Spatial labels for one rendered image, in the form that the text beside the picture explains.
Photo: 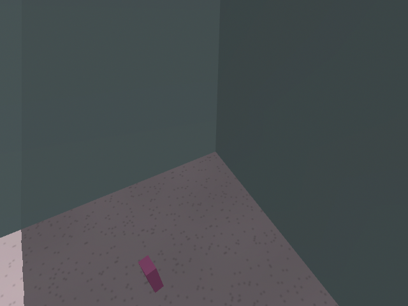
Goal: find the carton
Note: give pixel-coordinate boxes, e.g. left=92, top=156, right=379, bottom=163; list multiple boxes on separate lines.
left=138, top=255, right=163, bottom=293

